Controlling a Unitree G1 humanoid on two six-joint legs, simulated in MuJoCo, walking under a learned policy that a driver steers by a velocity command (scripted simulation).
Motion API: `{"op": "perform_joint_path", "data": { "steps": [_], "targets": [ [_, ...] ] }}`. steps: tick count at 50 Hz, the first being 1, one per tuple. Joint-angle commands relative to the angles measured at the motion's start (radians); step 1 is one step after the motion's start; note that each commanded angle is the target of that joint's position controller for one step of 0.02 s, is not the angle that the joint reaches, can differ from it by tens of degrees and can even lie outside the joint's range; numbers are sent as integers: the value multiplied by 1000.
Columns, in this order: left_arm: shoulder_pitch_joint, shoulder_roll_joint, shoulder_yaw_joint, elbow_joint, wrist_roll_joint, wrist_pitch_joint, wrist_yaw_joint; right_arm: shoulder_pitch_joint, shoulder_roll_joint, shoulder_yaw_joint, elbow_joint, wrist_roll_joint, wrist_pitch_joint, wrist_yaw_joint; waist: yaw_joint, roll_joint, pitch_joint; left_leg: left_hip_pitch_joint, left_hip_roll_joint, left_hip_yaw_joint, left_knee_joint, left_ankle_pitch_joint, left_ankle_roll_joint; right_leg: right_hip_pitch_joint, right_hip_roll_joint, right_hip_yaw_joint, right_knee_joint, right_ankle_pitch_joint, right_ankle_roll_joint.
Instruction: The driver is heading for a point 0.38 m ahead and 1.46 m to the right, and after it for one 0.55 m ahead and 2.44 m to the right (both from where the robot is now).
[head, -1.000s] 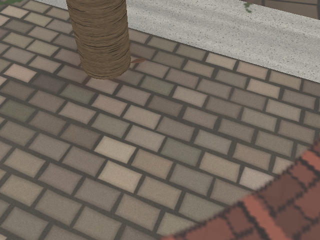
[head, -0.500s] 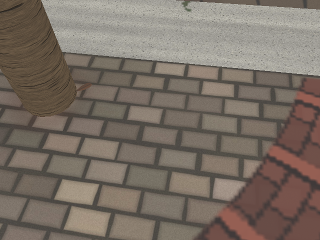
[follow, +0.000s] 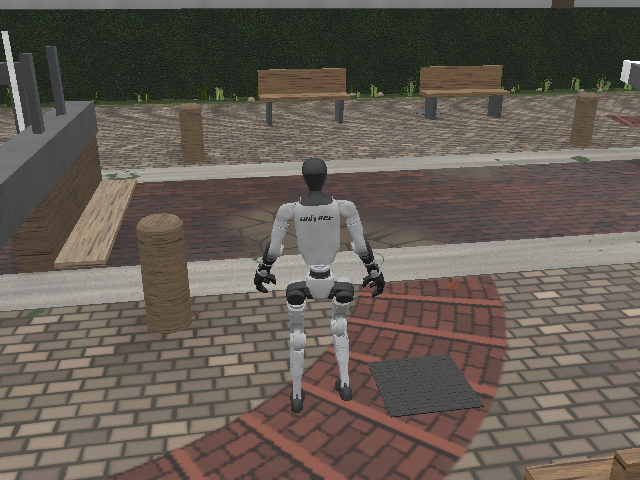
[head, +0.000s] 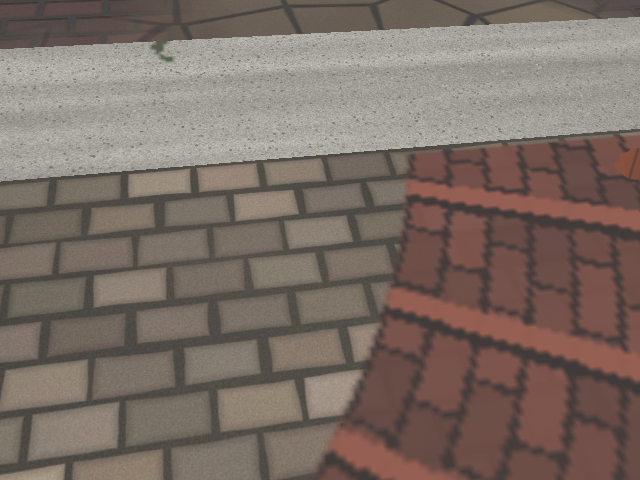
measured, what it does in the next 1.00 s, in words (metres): walks ahead, turning right: right foot, then left foot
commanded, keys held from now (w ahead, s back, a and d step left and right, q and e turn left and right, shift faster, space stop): e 0.04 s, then w+e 0.96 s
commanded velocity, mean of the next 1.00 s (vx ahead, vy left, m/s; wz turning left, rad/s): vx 0.36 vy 0.00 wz -0.60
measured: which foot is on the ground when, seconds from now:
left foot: down 0.00-0.30, up 0.32-0.72, down 0.74-1.00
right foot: up 0.00-0.28, down 0.30-0.76, up 0.78-1.00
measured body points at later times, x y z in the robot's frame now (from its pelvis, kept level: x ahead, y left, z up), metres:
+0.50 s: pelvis +0.09 -0.08 +0.01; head +0.10 -0.11 +0.45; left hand +0.22 +0.17 -0.09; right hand +0.16 -0.39 -0.10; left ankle +0.19 +0.06 -0.67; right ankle +0.00 -0.14 -0.74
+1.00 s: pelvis +0.35 -0.14 +0.00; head +0.37 -0.16 +0.45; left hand +0.63 +0.00 -0.09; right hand +0.25 -0.42 -0.11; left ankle +0.40 -0.05 -0.74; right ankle +0.30 -0.29 -0.66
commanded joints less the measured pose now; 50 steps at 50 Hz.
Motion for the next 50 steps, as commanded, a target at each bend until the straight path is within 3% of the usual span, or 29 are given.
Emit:
{"op": "perform_joint_path", "data": {
  "steps": [1, 2, 4, 7, 11, 14, 15, 16, 17, 18, 19, 20, 21, 22, 25, 29, 32, 35, 36, 37, 38, 39, 40, 41, 42, 43, 44, 46, 50],
  "targets": [
    [19, 74, 24, -59, -8, 4, -4, -70, -138, -22, -84, 10, -7, -19, 16, 194, -48, 139, 232, -153, -150, 349, 182, -118, -62, -33, 97, 57, 47],
    [-12, 60, 17, -78, -12, 2, -6, -41, -146, -24, -79, 6, -2, -24, -6, 206, -54, 181, 237, -138, -151, 362, 191, -131, -74, -52, 43, 69, 57],
    [-59, 47, 6, -108, -13, -1, -15, 22, -169, -33, -70, 11, 4, -29, -53, 215, -87, 252, 264, -146, -193, 138, 200, -135, -111, -77, -67, 86, 62],
    [-85, 34, -8, -137, -7, -9, -35, 29, -213, -48, -75, 23, -3, -20, -70, 240, -70, 215, 289, -136, -251, -101, 191, -54, -141, -125, -216, 67, 36],
    [-50, 44, -7, -131, -6, -21, -55, 23, -237, -59, -78, 42, -22, 12, -50, 224, -31, 117, 300, -67, -264, -163, 171, 118, -130, -193, -402, 71, -33],
    [109, 42, 4, -61, -11, -26, -59, -3, -204, -51, -71, 58, -25, 30, 39, 169, -48, -3, 268, 26, -119, -175, 125, 382, -77, -253, -598, 164, -91],
    [230, 83, 28, -20, -19, -28, -50, 5, -150, -34, -69, 44, -29, 35, 86, 83, -96, -109, 218, 102, 79, -139, 79, 568, -81, -193, -629, 143, -128],
    [356, 190, 56, -5, -19, -35, -35, -45, -64, -4, -113, 2, -38, 42, 122, -201, -115, -376, 108, 189, 514, -313, -8, 732, -322, 186, -713, 176, -221],
    [332, 245, 52, -47, -3, -69, -50, -115, -80, -8, -186, 16, -66, 41, 114, -244, -108, -667, -23, 28, 702, -394, -29, 740, -468, 628, -858, -73, -409],
    [304, 162, 30, -51, 0, -95, -58, -155, -152, -22, -194, 49, -89, 48, 119, -136, -45, -723, 44, -52, 762, -322, -6, 712, -470, 579, -894, -99, -407],
    [261, 110, 11, -54, 0, -109, -56, -134, -176, -28, -184, 54, -104, 57, 82, -122, 6, -721, 73, -56, 727, -210, 13, 672, -430, 472, -883, -16, -369],
    [221, 87, 2, -67, -2, -112, -51, -105, -179, -31, -156, 33, -111, 58, 56, -63, 19, -670, 95, -55, 678, -128, 11, 625, -378, 371, -873, 85, -332],
    [188, 82, -3, -75, -2, -108, -44, -99, -184, -35, -150, 13, -115, 58, 36, -54, 24, -620, 99, -53, 602, -66, 0, 582, -344, 303, -878, 194, -309],
    [182, 78, -7, -83, 5, -107, -36, -99, -176, -35, -146, 8, -114, 62, 26, -56, 16, -568, 93, -46, 557, -9, -12, 552, -318, 258, -887, 281, -294],
    [205, 104, 2, -81, 3, -107, -13, -144, -119, -16, -162, 11, -106, 63, 30, -28, 8, -491, 46, -18, 370, 142, -53, 493, -268, 154, -892, 441, -276],
    [269, 122, 11, -54, -6, -104, 1, -268, -80, 5, -205, 25, -107, 76, 75, -53, 36, -351, -11, -6, 130, 295, -62, 388, -238, 122, -887, 401, -242],
    [294, 120, 14, -33, -18, -102, 4, -282, -108, -1, -223, 32, -113, 82, 68, -59, 43, -297, -10, -48, 52, 316, -39, 415, -272, 179, -853, 392, -222],
    [283, 122, 21, -28, -12, -89, 6, -215, -146, -18, -213, 31, -121, 78, 32, -92, 19, -216, -16, -43, 34, 211, -3, 483, -296, 218, -766, 537, -197],
    [271, 115, 18, -33, -6, -84, 4, -137, -170, -32, -197, 30, -123, 71, -7, -103, -33, -101, -37, -16, 19, 181, 19, 484, -269, 207, -674, 684, -181],
    [254, 89, 7, -45, 1, -81, 0, -9, -201, -49, -173, 24, -124, 63, -75, -91, -135, 105, -10, -20, 14, 199, 53, 431, -205, 168, -495, 739, -146],
    [256, 29, -17, -76, 22, -80, -3, 162, -257, -59, -163, 4, -120, 53, -133, 12, -319, 421, 171, -213, 57, 108, 119, 256, -129, 127, -195, 517, -112],
    [421, -69, -42, -100, -16, -92, -5, 207, -301, -65, -133, -5, -110, 62, -30, 400, -461, 700, 405, -741, -91, -154, 266, -95, 5, 64, 145, -153, -55],
    [391, 52, -24, -68, -37, -94, -5, 174, -193, -40, -150, 14, -108, 63, -57, 302, -368, 627, 392, -788, -166, -327, 238, -194, -70, 98, 263, -120, -48],
    [277, 106, -8, -82, -37, -92, -9, 120, -140, -27, -155, 21, -100, 54, -73, 214, -218, 483, 358, -598, -178, -303, 201, -228, -112, 55, 268, -29, -47],
    [218, 103, -9, -92, -22, -90, -7, 75, -130, -22, -152, 15, -94, 50, -54, 130, -135, 338, 323, -467, -190, -165, 185, -190, -156, 21, 236, 41, -47],
    [180, 92, -6, -102, -8, -91, -10, 51, -117, -20, -142, 6, -91, 47, -35, 118, -84, 227, 291, -381, -211, -61, 182, -157, -186, 17, 190, 81, -51],
    [189, 75, -5, -102, -13, -84, -15, 33, -105, -15, -137, -2, -95, 43, -9, 138, -66, 158, 264, -305, -238, -7, 176, -108, -210, 19, 165, 104, -56],
    [193, 32, -14, -109, -20, -68, -19, 23, -105, -18, -122, 9, -108, 40, 8, 159, -44, 101, 262, -218, -291, 37, 195, -94, -229, -2, 118, 109, -53],
    [118, 7, -26, -142, -4, -61, -25, 32, -154, -35, -93, 15, -115, 37, 4, 112, -2, 109, 284, -89, -345, 139, 217, -174, -247, -11, -23, 240, -30]
  ]
}}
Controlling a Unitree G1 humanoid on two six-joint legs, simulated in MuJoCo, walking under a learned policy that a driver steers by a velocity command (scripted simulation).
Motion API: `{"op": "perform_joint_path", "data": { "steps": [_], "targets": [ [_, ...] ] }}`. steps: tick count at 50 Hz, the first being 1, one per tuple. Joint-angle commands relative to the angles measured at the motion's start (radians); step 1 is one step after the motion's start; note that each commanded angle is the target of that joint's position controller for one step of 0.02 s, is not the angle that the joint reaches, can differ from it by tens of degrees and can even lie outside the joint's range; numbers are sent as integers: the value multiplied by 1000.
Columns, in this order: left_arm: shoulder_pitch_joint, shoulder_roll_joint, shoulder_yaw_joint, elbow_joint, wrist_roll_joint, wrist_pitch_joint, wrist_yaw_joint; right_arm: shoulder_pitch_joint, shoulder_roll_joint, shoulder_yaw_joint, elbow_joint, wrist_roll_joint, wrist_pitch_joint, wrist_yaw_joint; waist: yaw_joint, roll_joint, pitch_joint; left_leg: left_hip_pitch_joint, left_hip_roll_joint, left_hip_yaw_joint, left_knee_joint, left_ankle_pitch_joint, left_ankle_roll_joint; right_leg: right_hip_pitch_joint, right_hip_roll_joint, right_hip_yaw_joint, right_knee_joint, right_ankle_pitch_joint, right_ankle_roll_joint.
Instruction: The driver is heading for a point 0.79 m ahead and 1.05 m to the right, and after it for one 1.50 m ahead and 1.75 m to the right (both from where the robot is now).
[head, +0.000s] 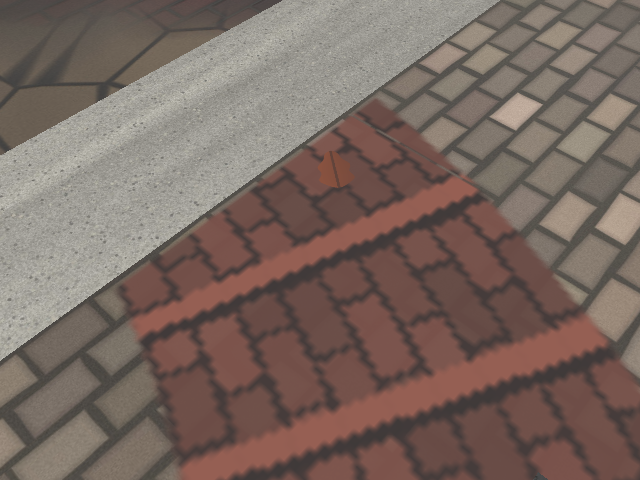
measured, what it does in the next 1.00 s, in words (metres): walks ahead, turning right: right foot, then left foot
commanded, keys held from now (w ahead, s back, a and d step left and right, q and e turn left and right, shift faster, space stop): w+e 0.88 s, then w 0.12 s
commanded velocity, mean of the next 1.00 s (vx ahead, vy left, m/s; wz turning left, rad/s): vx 0.50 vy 0.00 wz -0.58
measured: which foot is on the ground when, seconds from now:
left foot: down 0.00-0.28, up 0.30-0.72, down 0.74-1.00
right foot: up 0.00-0.24, down 0.26-0.76, up 0.78-1.00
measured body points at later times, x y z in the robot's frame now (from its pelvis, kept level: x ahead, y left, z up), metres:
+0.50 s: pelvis +0.28 -0.09 +0.00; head +0.31 -0.12 +0.45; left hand +0.44 +0.16 -0.09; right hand +0.38 -0.40 -0.09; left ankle +0.40 +0.08 -0.67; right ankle +0.27 -0.16 -0.74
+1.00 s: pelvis +0.56 -0.13 +0.00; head +0.58 -0.14 +0.45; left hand +0.85 +0.01 -0.09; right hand +0.45 -0.39 -0.11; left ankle +0.60 -0.03 -0.74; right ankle +0.53 -0.30 -0.67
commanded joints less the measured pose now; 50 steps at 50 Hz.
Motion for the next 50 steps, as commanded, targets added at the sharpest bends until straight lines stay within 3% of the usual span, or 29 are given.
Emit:
{"op": "perform_joint_path", "data": {
  "steps": [1, 5, 9, 11, 12, 13, 14, 15, 16, 17, 18, 19, 20, 23, 28, 30, 33, 35, 36, 37, 38, 39, 40, 41, 42, 43, 45, 47, 50],
  "targets": [
    [12, 33, 4, -67, 6, -9, -10, -82, -154, -36, -66, 1, -19, -6, 33, 105, -2, 27, 307, -173, -216, 118, 183, -66, -57, 50, -93, 141, 11],
    [-117, 14, -7, -92, 5, -25, -38, -51, -181, -39, -49, 9, -2, -8, -18, 89, 28, 66, 270, -23, -200, 188, 136, -9, -27, -33, -327, 301, -2],
    [-190, 32, -1, -135, 2, -23, -59, -3, -224, -52, -28, 33, 25, -6, -29, 102, 52, 191, 310, 25, -142, 306, 106, 6, 6, -87, -447, 219, -48],
    [-120, 76, 24, -134, 9, -16, -60, -7, -255, -61, -30, 45, 40, -10, 29, 131, -13, 237, 309, 64, 26, 652, 83, 131, 78, -144, -466, 113, -91],
    [13, 114, 49, -102, 8, -13, -55, -21, -255, -60, -33, 51, 50, -13, 111, 123, -85, 206, 284, 98, 213, 769, 60, 306, 132, -173, -513, 128, -123],
    [197, 180, 87, -51, 3, -3, -40, -5, -217, -44, -40, 40, 50, -18, 196, 85, -180, 50, 247, 116, 471, 681, 21, 593, 155, -137, -533, 165, -162],
    [233, 307, 111, -45, -9, 0, -22, 76, -84, 0, -90, -14, 37, -12, 119, -198, -249, -377, 119, 101, 855, -119, -46, 931, -109, 331, -560, 121, -300],
    [231, 292, 94, -94, -4, -23, -34, 41, -87, 16, -122, 0, 2, -3, 124, -186, -442, -570, -8, -154, 1052, -434, -56, 1056, -244, 810, -760, -128, -434],
    [213, 206, 67, -83, 6, -43, -45, -93, -185, -9, -146, 46, -19, 5, 171, -57, -332, -671, 47, -218, 1073, -339, -35, 996, -227, 707, -821, -118, -363],
    [177, 182, 58, -72, 9, -54, -45, -124, -172, -3, -160, 52, -32, 6, 141, -42, -214, -680, 84, -206, 1004, -249, -17, 865, -193, 578, -819, -43, -332],
    [108, 148, 46, -79, 9, -56, -42, -116, -162, -1, -145, 27, -35, -2, 94, 23, -152, -620, 124, -210, 920, -185, -20, 726, -151, 470, -810, 67, -302],
    [54, 123, 36, -92, 17, -56, -37, -99, -169, -6, -137, 10, -29, -5, 54, 11, -119, -542, 148, -216, 850, -141, -27, 613, -117, 391, -822, 174, -290],
    [26, 115, 31, -103, 27, -56, -32, -86, -171, -9, -131, 6, -18, -2, 32, -9, -110, -488, 154, -215, 822, -115, -36, 545, -97, 359, -843, 225, -288],
    [32, 128, 34, -86, 21, -61, -13, -97, -131, 1, -127, -9, 6, -2, 21, 8, -87, -450, 135, -185, 697, -50, -82, 442, -65, 269, -867, 357, -296],
    [93, 151, 42, -44, 10, -50, 9, -285, -82, 25, -169, -1, 6, 7, 90, -20, -29, -385, 66, -175, 321, 237, -112, 377, 1, 198, -856, 230, -233],
    [126, 157, 45, -24, 5, -47, 9, -329, -93, 22, -184, 9, -2, 15, 109, -27, -21, -345, 45, -183, 254, 276, -105, 381, -13, 232, -838, 181, -221],
    [140, 140, 43, -5, 1, -41, 12, -322, -132, 5, -190, 15, -12, 23, 95, -51, -23, -315, 41, -217, 190, 218, -76, 450, -46, 317, -756, 133, -201],
    [125, 135, 45, -4, 4, -33, 13, -259, -150, -8, -179, 17, -20, 22, 60, -83, -31, -241, 36, -203, 170, 126, -45, 471, -50, 358, -692, 156, -182],
    [119, 110, 37, -6, 6, -29, 11, -179, -163, -21, -157, 13, -23, 17, 19, -82, -62, -129, 31, -183, 137, 117, -22, 458, -15, 346, -622, 188, -158],
    [123, 54, 16, -15, 13, -30, 7, -60, -199, -36, -144, -3, -29, 11, -36, -34, -167, 78, 123, -258, 149, 96, 28, 395, 43, 290, -419, 163, -120],
    [223, -15, -5, -38, 8, -35, 9, 61, -283, -54, -132, -23, -26, 3, -23, 198, -324, 424, 353, -610, 104, -43, 151, 120, 171, 158, -72, -122, -45],
    [272, 31, -5, -52, -15, -43, 11, 104, -273, -56, -105, -3, -15, 16, -9, 397, -354, 505, 464, -979, -23, -338, 234, -113, 166, 127, 149, -318, -18],
    [200, 120, 17, -33, -21, -39, 12, 52, -182, -34, -124, 8, -10, 14, -31, 249, -220, 402, 429, -883, -58, -458, 197, -175, 108, 146, 233, -231, -7],
    [111, 143, 25, -46, -9, -32, 12, 6, -145, -22, -129, 6, -1, 8, -35, 173, -127, 281, 389, -713, -57, -365, 157, -167, 73, 104, 232, -151, -4],
    [65, 131, 25, -55, 3, -30, 11, -33, -124, -14, -128, -2, 4, 5, -18, 135, -68, 168, 344, -588, -72, -228, 144, -133, 44, 92, 189, -92, -4],
    [50, 115, 28, -60, 6, -27, 7, -54, -103, -7, -120, -8, 4, 1, 1, 146, -36, 99, 308, -496, -92, -127, 134, -99, 16, 94, 142, -52, -7],
    [63, 69, 20, -58, -2, -19, -1, -50, -94, -6, -104, -6, -5, -3, 17, 172, -32, 43, 274, -384, -133, -21, 136, -40, -3, 74, 89, -19, -8],
    [40, 31, 8, -67, 4, -17, -1, -24, -113, -12, -77, 0, -15, 0, 19, 143, -22, 37, 279, -326, -161, 73, 164, -56, 0, 72, 20, 5, -3],
    [-17, 11, -5, -77, 13, -27, -8, -9, -142, -19, -51, 5, -13, 2, 15, 115, -16, 75, 281, -246, -182, 190, 182, -82, 3, 65, -146, 116, 5]
  ]
}}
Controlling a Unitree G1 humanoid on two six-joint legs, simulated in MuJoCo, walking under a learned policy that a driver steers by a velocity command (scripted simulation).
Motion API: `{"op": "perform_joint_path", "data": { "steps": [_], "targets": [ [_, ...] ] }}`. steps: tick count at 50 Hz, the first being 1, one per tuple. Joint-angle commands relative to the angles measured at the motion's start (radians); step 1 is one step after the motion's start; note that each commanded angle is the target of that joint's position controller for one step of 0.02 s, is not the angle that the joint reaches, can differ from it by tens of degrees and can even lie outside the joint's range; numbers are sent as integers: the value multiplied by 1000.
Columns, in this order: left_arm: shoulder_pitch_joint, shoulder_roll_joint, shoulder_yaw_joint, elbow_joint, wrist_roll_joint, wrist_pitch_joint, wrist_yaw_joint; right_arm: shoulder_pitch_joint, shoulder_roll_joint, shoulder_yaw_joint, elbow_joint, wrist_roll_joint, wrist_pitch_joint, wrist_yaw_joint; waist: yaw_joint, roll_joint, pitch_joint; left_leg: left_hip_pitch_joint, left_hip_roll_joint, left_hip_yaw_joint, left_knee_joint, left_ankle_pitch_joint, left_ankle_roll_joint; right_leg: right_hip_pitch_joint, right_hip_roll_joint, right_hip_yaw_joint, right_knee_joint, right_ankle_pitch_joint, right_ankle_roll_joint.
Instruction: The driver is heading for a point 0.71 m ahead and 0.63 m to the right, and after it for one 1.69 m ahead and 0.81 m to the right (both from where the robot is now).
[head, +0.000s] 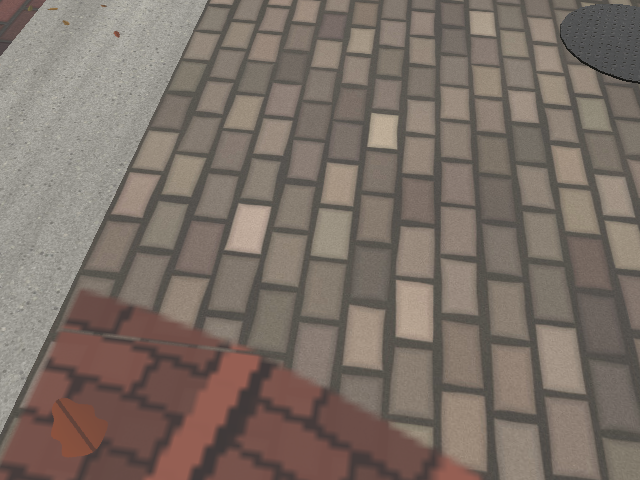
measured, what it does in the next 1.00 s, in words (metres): walks ahead, turning right: right foot, then left foot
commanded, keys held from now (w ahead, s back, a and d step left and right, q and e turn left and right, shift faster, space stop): w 0.38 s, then w+e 0.62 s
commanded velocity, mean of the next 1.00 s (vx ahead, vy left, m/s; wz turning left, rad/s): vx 0.50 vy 0.00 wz -0.33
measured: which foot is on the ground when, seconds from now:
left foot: down 0.00-0.26, up 0.28-0.72, down 0.74-1.00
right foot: up 0.00-0.22, down 0.24-0.74, up 0.76-1.00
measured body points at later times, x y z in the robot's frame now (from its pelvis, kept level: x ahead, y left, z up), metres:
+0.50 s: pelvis +0.27 -0.06 +0.00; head +0.30 -0.08 +0.45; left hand +0.36 +0.21 -0.11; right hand +0.41 -0.35 -0.11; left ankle +0.36 +0.10 -0.67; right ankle +0.26 -0.15 -0.74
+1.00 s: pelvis +0.54 -0.04 +0.00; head +0.57 -0.04 +0.45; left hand +0.77 +0.18 -0.10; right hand +0.51 -0.33 -0.12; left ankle +0.56 +0.07 -0.74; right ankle +0.56 -0.22 -0.67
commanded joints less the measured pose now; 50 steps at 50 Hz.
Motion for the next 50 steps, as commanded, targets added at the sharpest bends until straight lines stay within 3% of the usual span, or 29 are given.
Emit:
{"op": "perform_joint_path", "data": {
  "steps": [1, 5, 8, 10, 11, 12, 13, 14, 15, 16, 17, 18, 19, 22, 24, 27, 30, 32, 34, 36, 37, 38, 39, 40, 41, 42, 43, 46, 50],
  "targets": [
    [-39, 16, -5, -73, 7, -23, -12, -56, -156, -33, -51, 9, -14, -2, 25, 112, 2, 60, 264, -180, -186, 236, 173, -70, -29, 16, -160, 133, 4],
    [-183, -8, -22, -102, 4, -45, -39, 9, -186, -34, -13, 27, 3, -5, -27, 110, 35, 73, 249, -103, -188, 254, 148, 11, -12, -72, -381, 256, -4],
    [-243, 12, -17, -128, -2, -49, -50, 58, -208, -37, 21, 37, 22, -5, -28, 127, 51, 162, 294, -108, -159, 326, 136, 25, 7, -88, -466, 194, -33],
    [-204, 45, -2, -124, 3, -51, -53, 54, -228, -41, 31, 43, 35, -10, 18, 149, 17, 205, 302, -89, -71, 549, 115, 125, 44, -114, -513, 132, -67],
    [-103, 73, 15, -95, 9, -50, -50, 39, -232, -40, 33, 46, 41, -13, 87, 149, -48, 190, 279, -50, 54, 704, 94, 284, 74, -140, -558, 160, -94],
    [47, 120, 42, -45, 11, -46, -41, 43, -212, -30, 32, 41, 42, -18, 158, 137, -142, 103, 235, -10, 236, 725, 63, 519, 85, -140, -566, 193, -122],
    [229, 200, 65, -12, 18, -35, -23, 40, -152, -3, -1, 6, 35, -20, 222, 6, -287, -138, 184, 13, 562, 384, 23, 838, -115, 99, -517, 238, -187],
    [216, 265, 66, -11, 20, -35, -23, 144, -44, 31, -26, 4, 13, -10, 125, -222, -402, -480, 3, -69, 869, -357, -27, 1051, -333, 592, -651, 39, -346],
    [212, 168, 45, -14, 12, -41, -26, 60, -156, 3, -17, 32, -4, -3, 177, -107, -365, -586, 47, -188, 966, -369, -18, 1009, -315, 611, -711, -48, -326],
    [154, 136, 31, -9, 11, -48, -27, -24, -179, -5, -51, 53, -14, 1, 163, -93, -215, -647, 91, -167, 961, -281, -8, 891, -275, 449, -727, 24, -290],
    [98, 110, 22, -7, 11, -52, -29, -57, -165, -2, -51, 44, -17, -3, 131, -28, -145, -617, 131, -153, 911, -194, -8, 762, -227, 337, -746, 125, -266],
    [51, 87, 16, -8, 17, -55, -33, -63, -158, -6, -49, 26, -14, -5, 98, -18, -96, -575, 154, -152, 854, -137, -17, 655, -192, 264, -776, 202, -255],
    [22, 64, 10, -10, 26, -61, -34, -40, -148, -6, -41, 23, -3, -2, 63, -30, -84, -514, 172, -162, 830, -96, -23, 583, -169, 219, -810, 244, -250],
    [16, 81, 17, 13, 14, -78, -31, -46, -105, 2, -48, 8, 20, -5, 29, -15, -50, -472, 170, -149, 729, -45, -58, 475, -148, 165, -881, 307, -277],
    [35, 102, 25, 33, 12, -78, -20, -128, -94, 7, -77, -2, 22, -8, 42, 2, -9, -506, 162, -148, 596, 47, -80, 454, -131, 131, -905, 301, -277],
    [75, 127, 35, 58, 7, -68, -4, -250, -74, 18, -105, 0, 10, 2, 83, 1, 18, -454, 118, -140, 356, 233, -90, 432, -88, 78, -901, 252, -237],
    [141, 148, 42, 91, -3, -61, 2, -341, -84, 19, -129, 12, -1, 15, 113, -2, 24, -387, 80, -145, 244, 305, -89, 442, -103, 102, -872, 196, -219],
    [155, 148, 44, 104, -9, -55, 7, -358, -111, 10, -140, 15, -7, 20, 105, -14, 23, -368, 77, -174, 189, 283, -71, 488, -128, 146, -823, 161, -201],
    [157, 151, 48, 111, -5, -46, 12, -335, -137, 0, -136, 16, -14, 22, 85, -35, 13, -319, 70, -173, 166, 208, -50, 524, -146, 186, -766, 166, -183],
    [154, 122, 39, 111, 3, -35, 12, -200, -173, -23, -99, 13, -20, 15, 16, -40, -55, -117, 54, -136, 124, 143, -11, 505, -93, 176, -616, 253, -145],
    [152, 67, 18, 94, 15, -33, 10, -60, -220, -40, -81, -1, -23, 7, -47, 14, -181, 118, 160, -222, 155, 137, 38, 404, -24, 131, -379, 179, -110],
    [263, -18, -6, 65, 1, -44, 10, 44, -309, -66, -62, -15, -11, 1, -24, 274, -338, 481, 397, -611, 93, -60, 173, 60, 119, 2, -12, -148, -32],
    [269, 37, 1, 65, -15, -53, 11, 60, -247, -50, -58, -2, -5, 8, -30, 349, -355, 493, 445, -852, -24, -269, 212, -93, 100, 66, 176, -340, -21],
    [198, 116, 24, 62, -29, -50, 11, 3, -175, -31, -68, 4, -2, 6, -34, 243, -218, 382, 417, -726, -50, -330, 171, -152, 51, 83, 244, -265, -23],
    [140, 122, 27, 53, -23, -43, 13, -52, -144, -22, -74, 3, 1, 5, -18, 179, -138, 264, 382, -589, -58, -243, 143, -140, 10, 49, 238, -189, -22],
    [107, 111, 29, 46, -13, -38, 13, -99, -113, -14, -69, -2, 3, 5, 5, 156, -75, 154, 340, -483, -83, -136, 134, -110, -19, 41, 191, -128, -20],
    [107, 95, 33, 46, -9, -28, 11, -126, -93, -9, -66, -9, -1, 2, 31, 180, -48, 81, 312, -401, -108, -59, 124, -64, -48, 44, 152, -84, -20],
    [94, 42, 25, 33, -9, -3, 5, -139, -109, -21, -46, -5, -16, -2, 50, 164, -16, 4, 299, -258, -175, 80, 142, -26, -71, 24, 95, -17, -9],
    [16, 23, 17, -2, -3, -3, -5, -119, -149, -36, -20, -3, -17, -11, 38, 121, 5, 45, 295, -118, -203, 208, 150, -66, -73, 13, -89, 145, 2]
  ]
}}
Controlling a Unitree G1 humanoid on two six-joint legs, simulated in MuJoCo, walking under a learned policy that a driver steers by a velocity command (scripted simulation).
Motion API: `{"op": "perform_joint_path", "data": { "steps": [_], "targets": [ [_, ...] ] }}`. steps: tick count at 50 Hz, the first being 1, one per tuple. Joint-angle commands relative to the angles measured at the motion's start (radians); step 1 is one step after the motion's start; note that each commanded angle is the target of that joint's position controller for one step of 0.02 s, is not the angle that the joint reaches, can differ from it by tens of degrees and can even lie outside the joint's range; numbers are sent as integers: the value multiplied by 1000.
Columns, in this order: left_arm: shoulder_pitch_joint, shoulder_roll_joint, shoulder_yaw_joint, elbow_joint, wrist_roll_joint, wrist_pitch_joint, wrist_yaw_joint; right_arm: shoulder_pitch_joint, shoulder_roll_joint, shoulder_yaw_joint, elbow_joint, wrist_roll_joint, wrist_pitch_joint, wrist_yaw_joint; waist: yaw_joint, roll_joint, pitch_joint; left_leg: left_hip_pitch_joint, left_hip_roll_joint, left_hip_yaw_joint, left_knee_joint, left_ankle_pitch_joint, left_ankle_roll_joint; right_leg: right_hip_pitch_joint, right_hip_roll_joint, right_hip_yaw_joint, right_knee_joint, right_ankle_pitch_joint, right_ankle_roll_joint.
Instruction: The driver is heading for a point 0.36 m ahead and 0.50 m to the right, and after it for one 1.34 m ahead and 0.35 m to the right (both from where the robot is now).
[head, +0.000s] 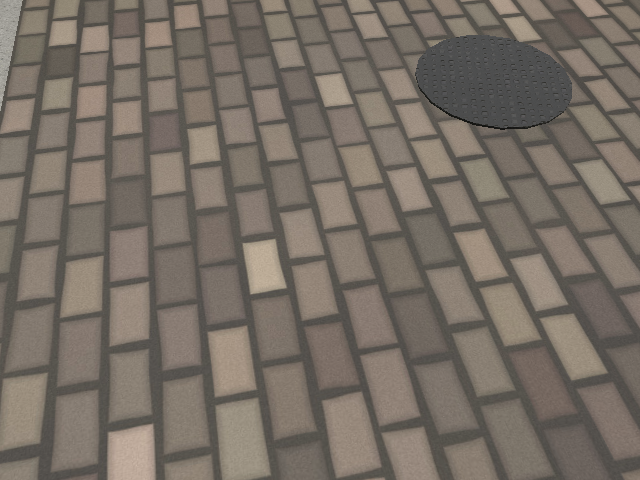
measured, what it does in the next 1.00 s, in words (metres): walks ahead, turning right: right foot, then left foot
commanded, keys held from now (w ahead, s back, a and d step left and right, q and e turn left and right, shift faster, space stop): w+e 0.82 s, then e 0.18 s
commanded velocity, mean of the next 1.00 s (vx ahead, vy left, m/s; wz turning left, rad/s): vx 0.47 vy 0.00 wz -0.59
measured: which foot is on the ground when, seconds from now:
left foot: down 0.00-0.26, up 0.28-0.72, down 0.74-1.00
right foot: up 0.00-0.24, down 0.26-0.76, up 0.78-1.00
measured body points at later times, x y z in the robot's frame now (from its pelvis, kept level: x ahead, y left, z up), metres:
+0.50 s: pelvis +0.26 -0.09 +0.00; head +0.29 -0.11 +0.45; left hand +0.42 +0.16 -0.10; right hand +0.37 -0.40 -0.10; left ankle +0.41 +0.07 -0.67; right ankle +0.25 -0.15 -0.75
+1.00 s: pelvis +0.53 -0.13 +0.00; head +0.57 -0.15 +0.45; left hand +0.82 +0.02 -0.10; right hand +0.44 -0.41 -0.12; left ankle +0.59 -0.04 -0.75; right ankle +0.52 -0.29 -0.68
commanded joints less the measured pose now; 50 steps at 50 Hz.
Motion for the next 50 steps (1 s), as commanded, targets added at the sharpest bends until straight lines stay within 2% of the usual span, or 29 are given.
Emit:
{"op": "perform_joint_path", "data": {
  "steps": [1, 5, 8, 10, 11, 12, 13, 14, 15, 16, 17, 18, 19, 20, 23, 28, 33, 35, 36, 37, 38, 39, 40, 41, 42, 43, 46, 48, 50],
  "targets": [
    [-17, 19, -1, -74, 2, -11, -15, -77, -156, -36, -66, 3, -16, -9, 21, 115, 4, 36, 272, -121, -182, 209, 148, -42, -36, 19, -136, 149, 2],
    [-150, 2, -12, -118, 2, -17, -43, -30, -189, -46, -49, 15, 3, -16, -26, 95, 44, 86, 278, -23, -182, 229, 129, -7, -16, -55, -316, 227, -15],
    [-202, 17, -8, -151, 2, -13, -57, -1, -215, -56, -33, 32, 23, -15, -27, 99, 63, 178, 306, 12, -140, 310, 109, -4, 2, -86, -386, 158, -47],
    [-172, 49, 8, -158, 7, -8, -61, -10, -244, -66, -34, 44, 36, -19, 13, 125, 23, 221, 308, 48, -23, 610, 89, 87, 56, -136, -404, 57, -85],
    [-102, 78, 24, -145, 8, -4, -59, -16, -257, -70, -37, 49, 44, -21, 60, 135, -27, 222, 299, 68, 100, 766, 78, 190, 97, -164, -411, 16, -109],
    [45, 119, 51, -105, 5, -2, -53, -32, -250, -67, -42, 53, 52, -24, 147, 118, -103, 162, 267, 101, 297, 817, 51, 394, 146, -184, -472, 61, -144],
    [229, 193, 88, -52, 0, 9, -35, -17, -210, -50, -53, 31, 49, -28, 224, 44, -196, -61, 228, 103, 588, 594, 6, 709, 111, -70, -492, 73, -191],
    [195, 318, 102, -57, -15, 2, -24, 71, -56, 1, -117, -19, 27, -15, 94, -252, -254, -534, 38, 49, 952, -335, -61, 1026, -157, 477, -559, -66, -367],
    [218, 246, 76, -98, -5, -20, -32, -16, -114, -2, -130, 17, -13, -4, 158, -138, -403, -654, -5, -200, 1082, -419, -52, 1076, -242, 774, -731, -249, -431],
    [186, 182, 55, -83, 6, -39, -38, -129, -181, -19, -162, 58, -35, 3, 178, -64, -256, -736, 43, -216, 1069, -312, -27, 988, -217, 639, -763, -165, -368],
    [134, 158, 46, -82, 6, -48, -38, -137, -166, -13, -165, 51, -47, 0, 135, -11, -177, -699, 84, -217, 982, -222, -13, 852, -177, 520, -756, -68, -334],
    [62, 125, 35, -91, 6, -49, -35, -128, -166, -16, -149, 23, -49, -7, 90, 25, -122, -629, 116, -221, 895, -169, -21, 718, -135, 421, -759, 40, -306],
    [17, 103, 25, -107, 18, -50, -30, -106, -174, -23, -142, 11, -40, -7, 54, 2, -103, -555, 135, -230, 842, -128, -28, 625, -106, 362, -777, 123, -297],
    [-2, 100, 22, -115, 23, -51, -26, -95, -172, -25, -140, 8, -28, -5, 37, -6, -93, -513, 136, -228, 808, -108, -40, 568, -90, 340, -798, 165, -296],
    [19, 127, 29, -100, 16, -56, -8, -125, -129, -16, -153, -6, -3, -5, 31, 15, -59, -489, 114, -197, 667, -25, -86, 461, -58, 255, -822, 270, -300],
    [92, 147, 36, -61, 7, -46, 11, -310, -83, 4, -205, 5, -5, 6, 102, -18, -9, -406, 43, -189, 309, 271, -105, 387, 9, 194, -810, 144, -229],
    [145, 133, 36, -25, -1, -35, 16, -354, -128, -11, -234, 18, -22, 22, 109, -42, -10, -365, 22, -232, 191, 228, -68, 493, -40, 314, -693, 86, -203],
    [134, 132, 37, -24, 2, -26, 18, -298, -146, -22, -224, 20, -31, 22, 78, -76, -22, -294, 14, -219, 175, 131, -39, 520, -47, 356, -628, 132, -187],
    [121, 113, 30, -28, 3, -22, 17, -215, -160, -34, -202, 16, -35, 17, 33, -77, -56, -176, 7, -197, 136, 131, -14, 506, -13, 345, -558, 180, -165],
    [117, 62, 11, -39, 11, -24, 12, -93, -196, -49, -186, 0, -41, 10, -25, -40, -165, 43, 93, -263, 155, 122, 37, 438, 43, 293, -363, 169, -130],
    [207, 1, -8, -60, 5, -29, 12, 46, -278, -68, -172, -19, -37, 2, -27, 164, -332, 410, 321, -589, 135, 4, 159, 160, 167, 163, -25, -90, -54],
    [265, 31, -13, -73, -15, -36, 14, 90, -265, -70, -143, 3, -24, 13, -7, 391, -381, 512, 446, -961, 15, -274, 245, -75, 174, 121, 198, -394, -25],
    [201, 124, 9, -56, -21, -33, 14, 36, -174, -46, -163, 16, -18, 11, -26, 246, -237, 401, 415, -880, -24, -413, 207, -151, 110, 141, 285, -321, -15],
    [110, 147, 16, -69, -11, -27, 13, -11, -139, -35, -171, 13, -8, 5, -30, 166, -135, 273, 375, -717, -30, -341, 167, -149, 74, 98, 291, -243, -12],
    [56, 137, 19, -82, 1, -24, 13, -66, -118, -26, -172, 2, -2, 2, -9, 121, -50, 134, 332, -587, -48, -146, 156, -111, 50, 83, 250, -190, -5],
    [41, 124, 24, -86, 7, -17, 13, -100, -94, -18, -168, -7, -1, -2, 17, 126, -12, 49, 296, -480, -56, 43, 146, -66, 24, 85, 201, -161, -1],
    [66, 61, 15, -96, 5, 6, 12, -126, -112, -25, -148, -2, -10, -4, 57, 161, -16, -35, 265, -273, -63, 498, 164, 14, 13, 29, 96, -154, 28],
    [44, 36, 6, -115, 11, 12, 9, -131, -153, -40, -135, 3, -4, -12, 58, 156, -43, -13, 275, -200, -69, 614, 179, 15, 8, 5, -11, -73, 41],
    [18, 29, 1, -119, 11, 12, -4, -148, -167, -44, -132, 10, 13, -22, 49, 147, -72, -3, 258, -119, -71, 613, 167, 69, 12, -24, -137, 65, 39]
  ]
}}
